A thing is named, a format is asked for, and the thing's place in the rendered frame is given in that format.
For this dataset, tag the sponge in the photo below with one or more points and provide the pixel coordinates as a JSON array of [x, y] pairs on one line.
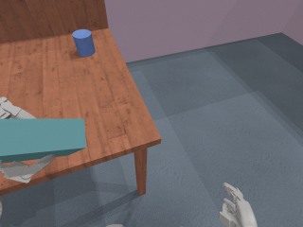
[[24, 139]]

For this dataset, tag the right robot hand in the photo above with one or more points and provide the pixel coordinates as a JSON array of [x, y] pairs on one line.
[[239, 214]]

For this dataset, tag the left robot hand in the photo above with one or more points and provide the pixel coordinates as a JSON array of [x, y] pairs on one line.
[[18, 171]]

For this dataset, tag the table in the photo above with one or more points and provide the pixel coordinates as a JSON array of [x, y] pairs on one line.
[[42, 73]]

